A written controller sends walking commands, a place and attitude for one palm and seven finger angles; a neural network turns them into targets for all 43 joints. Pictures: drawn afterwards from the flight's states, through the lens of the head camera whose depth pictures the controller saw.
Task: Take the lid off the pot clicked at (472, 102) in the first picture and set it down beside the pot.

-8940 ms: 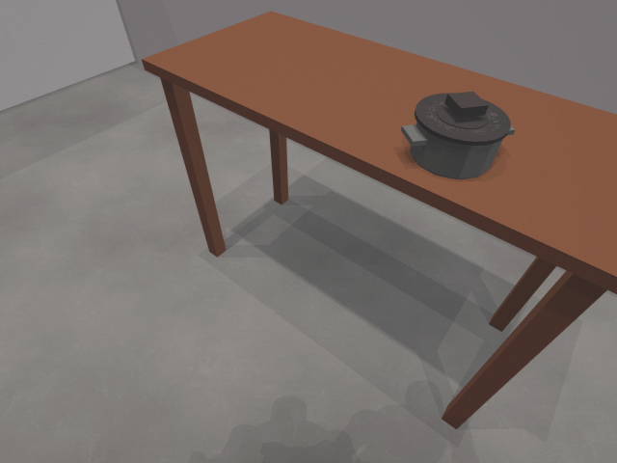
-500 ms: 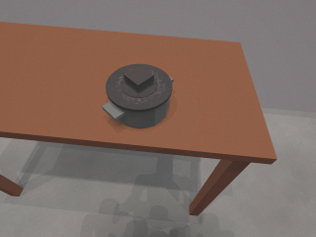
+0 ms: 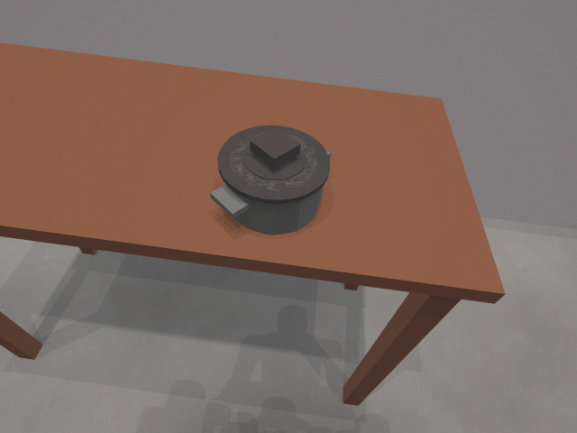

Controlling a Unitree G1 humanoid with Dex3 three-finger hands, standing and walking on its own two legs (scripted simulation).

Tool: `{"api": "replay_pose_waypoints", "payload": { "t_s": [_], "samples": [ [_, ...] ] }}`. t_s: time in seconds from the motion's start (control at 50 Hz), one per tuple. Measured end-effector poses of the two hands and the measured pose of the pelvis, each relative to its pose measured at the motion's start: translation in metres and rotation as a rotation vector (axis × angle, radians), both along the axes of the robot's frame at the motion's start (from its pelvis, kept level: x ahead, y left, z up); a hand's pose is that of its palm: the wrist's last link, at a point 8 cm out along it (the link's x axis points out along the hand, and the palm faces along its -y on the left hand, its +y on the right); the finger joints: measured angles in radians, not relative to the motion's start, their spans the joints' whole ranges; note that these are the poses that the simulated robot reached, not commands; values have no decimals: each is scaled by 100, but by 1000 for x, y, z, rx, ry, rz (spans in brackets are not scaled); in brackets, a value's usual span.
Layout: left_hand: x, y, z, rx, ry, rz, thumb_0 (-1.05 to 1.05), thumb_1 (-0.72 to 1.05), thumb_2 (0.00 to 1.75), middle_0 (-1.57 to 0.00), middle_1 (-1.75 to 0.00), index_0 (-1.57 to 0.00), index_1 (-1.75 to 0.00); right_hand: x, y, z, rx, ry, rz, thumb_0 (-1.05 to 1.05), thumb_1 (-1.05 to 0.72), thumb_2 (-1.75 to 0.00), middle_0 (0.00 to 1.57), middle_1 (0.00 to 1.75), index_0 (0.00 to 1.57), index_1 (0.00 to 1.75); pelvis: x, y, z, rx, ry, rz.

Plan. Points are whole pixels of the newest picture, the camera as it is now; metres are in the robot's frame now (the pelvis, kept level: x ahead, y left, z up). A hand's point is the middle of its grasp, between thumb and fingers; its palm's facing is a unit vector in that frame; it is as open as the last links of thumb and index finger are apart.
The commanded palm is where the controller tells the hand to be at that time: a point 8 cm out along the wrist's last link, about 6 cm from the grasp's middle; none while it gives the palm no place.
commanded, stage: come to a stop and stand still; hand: left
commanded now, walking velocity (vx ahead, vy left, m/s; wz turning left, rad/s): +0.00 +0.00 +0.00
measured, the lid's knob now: (275, 147) +0.46 +0.06 +0.16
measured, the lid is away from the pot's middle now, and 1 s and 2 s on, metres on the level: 0.00 0.00 0.00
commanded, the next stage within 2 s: look again from close up in 0.72 s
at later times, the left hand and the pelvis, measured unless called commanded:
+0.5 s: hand out of the picture +0.03 +0.17 -0.19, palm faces +0.02 -0.99 -0.13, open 7.3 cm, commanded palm none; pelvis +0.04 +0.02 +0.00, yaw -1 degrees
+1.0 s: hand out of the picture +0.04 +0.20 -0.18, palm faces +0.01 -0.98 -0.21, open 7.4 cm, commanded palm none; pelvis +0.04 +0.03 -0.01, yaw +0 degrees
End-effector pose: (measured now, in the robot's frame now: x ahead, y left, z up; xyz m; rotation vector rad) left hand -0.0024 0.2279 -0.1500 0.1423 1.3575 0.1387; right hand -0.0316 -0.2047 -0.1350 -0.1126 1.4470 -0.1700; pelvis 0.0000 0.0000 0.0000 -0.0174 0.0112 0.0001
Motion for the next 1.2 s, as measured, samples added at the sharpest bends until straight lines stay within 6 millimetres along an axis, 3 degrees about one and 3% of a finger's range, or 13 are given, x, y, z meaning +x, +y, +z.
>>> {"api": "replay_pose_waypoints", "payload": {
  "t_s": [0.2,0.44,0.64,0.88,1.0,1.2],
  "samples": [
    [-13,-9,-2,-32,91,22,0,91,90,-20,-30,-20,-29,27,6,-1,-17,-14,7,3,-94,-89,20,30,20,30,18,9,1,-2,-6,-6],
    [18,-11,-8,-63,53,12,0,91,90,-20,-30,-20,-30,59,0,4,-68,-65,19,3,-94,-89,20,30,20,30,33,17,1,-2,-16,-10],
    [35,8,-6,-27,38,1,0,91,90,-20,-30,-20,-29,63,7,3,-64,-62,14,2,-94,-89,20,30,20,30,40,22,1,-2,-17,-14],
    [38,16,-5,-7,41,-13,0,91,90,-20,-30,-20,-29,55,18,-2,-35,-44,23,2,-93,-89,20,30,20,30,40,29,-1,-4,-8,-5],
    [41,24,0,29,8,-2,0,91,90,-20,-30,-20,-30,68,14,-15,-21,-88,43,2,-93,-89,20,30,20,30,40,30,-7,1,-8,-3],
    [46,18,3,40,-14,-11,0,91,90,-20,-30,-20,-29,95,-6,-10,-39,-172,58,2,-93,-89,20,30,20,30,39,19,-6,10,-17,-13]
  ]
}}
